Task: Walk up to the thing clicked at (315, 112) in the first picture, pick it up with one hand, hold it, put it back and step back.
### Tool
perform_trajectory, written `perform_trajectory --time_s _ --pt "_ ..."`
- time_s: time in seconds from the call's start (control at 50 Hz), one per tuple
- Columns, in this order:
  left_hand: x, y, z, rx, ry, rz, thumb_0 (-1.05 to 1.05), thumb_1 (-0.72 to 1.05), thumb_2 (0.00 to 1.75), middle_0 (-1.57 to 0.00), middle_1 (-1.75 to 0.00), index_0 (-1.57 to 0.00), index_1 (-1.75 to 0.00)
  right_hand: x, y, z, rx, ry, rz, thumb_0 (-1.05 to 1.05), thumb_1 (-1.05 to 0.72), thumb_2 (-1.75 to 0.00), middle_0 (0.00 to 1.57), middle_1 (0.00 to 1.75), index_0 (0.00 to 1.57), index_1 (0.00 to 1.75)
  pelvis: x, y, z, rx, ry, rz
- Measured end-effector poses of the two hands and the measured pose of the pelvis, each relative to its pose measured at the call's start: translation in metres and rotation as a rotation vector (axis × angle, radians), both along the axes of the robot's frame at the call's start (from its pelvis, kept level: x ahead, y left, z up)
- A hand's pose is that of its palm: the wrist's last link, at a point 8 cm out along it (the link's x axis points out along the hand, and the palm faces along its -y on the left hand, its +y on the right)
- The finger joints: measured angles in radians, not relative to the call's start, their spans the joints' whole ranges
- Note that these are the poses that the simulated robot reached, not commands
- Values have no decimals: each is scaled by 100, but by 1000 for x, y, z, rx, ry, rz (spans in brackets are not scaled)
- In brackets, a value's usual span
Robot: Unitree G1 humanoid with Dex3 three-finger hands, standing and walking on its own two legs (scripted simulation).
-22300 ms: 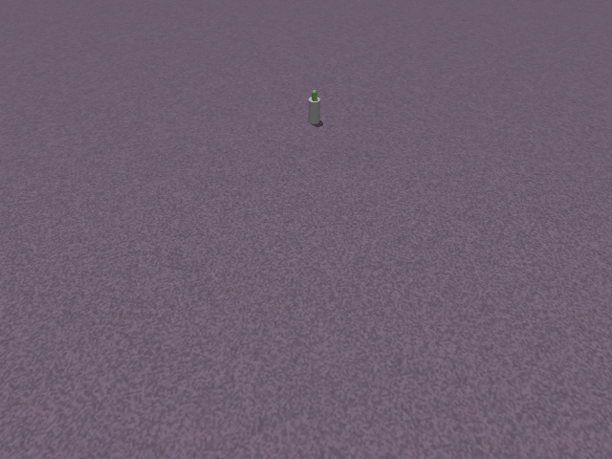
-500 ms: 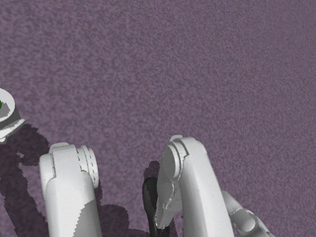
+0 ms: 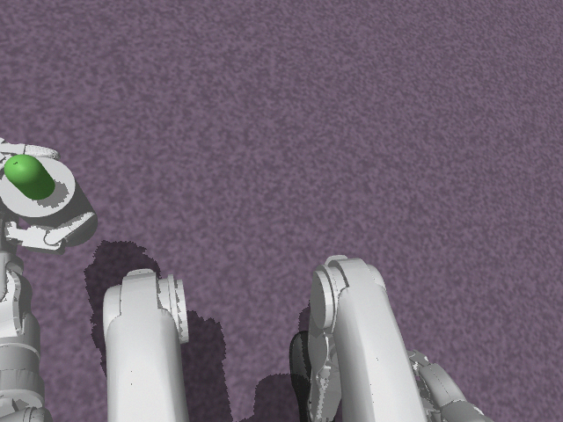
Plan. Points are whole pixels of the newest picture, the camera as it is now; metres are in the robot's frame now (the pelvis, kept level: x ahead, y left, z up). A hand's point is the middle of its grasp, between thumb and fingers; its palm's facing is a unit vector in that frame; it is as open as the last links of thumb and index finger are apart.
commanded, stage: settle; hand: left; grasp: from the side
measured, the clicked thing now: (50, 199) +0.41 +0.28 -0.06
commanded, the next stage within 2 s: lift in 0.70 s
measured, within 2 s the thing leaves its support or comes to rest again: neither
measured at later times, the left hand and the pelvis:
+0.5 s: hand (40, 183) +0.41 +0.27 -0.02, palm faces +0.24 -0.97 -0.08, open 10.0 cm; pelvis +0.00 -0.01 +0.02, yaw +2 degrees
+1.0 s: hand (33, 174) +0.41 +0.27 +0.01, palm faces +0.22 -0.97 -0.07, open 10.1 cm; pelvis +0.00 -0.01 +0.04, yaw +3 degrees
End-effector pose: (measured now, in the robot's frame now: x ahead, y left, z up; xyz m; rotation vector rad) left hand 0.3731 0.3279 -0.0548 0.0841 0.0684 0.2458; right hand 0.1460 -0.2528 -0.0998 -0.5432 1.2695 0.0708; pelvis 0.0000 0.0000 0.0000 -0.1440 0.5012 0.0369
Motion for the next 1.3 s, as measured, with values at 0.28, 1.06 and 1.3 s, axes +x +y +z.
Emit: perform_trajectory --time_s 0.28,1.06,1.3 --pt "9 -8 24 -23 15 -3 -3 -36 95 -71 -102 -75 -104 -5 -14 6 11 -23 -67 0 -89 -89 21 30 21 30 2 -5 13 30 33 4" --pt "5 -11 76 -24 24 -23 -3 -40 100 -70 -105 -75 -107 -6 -8 34 46 -68 -115 0 -93 -90 21 30 21 30 3 -6 49 58 65 27" --pt "-8 -16 131 -21 20 -33 -3 -40 101 -71 -105 -75 -107 9 -2 72 71 -139 -139 0 -93 -90 21 30 21 30 4 -5 88 60 76 35"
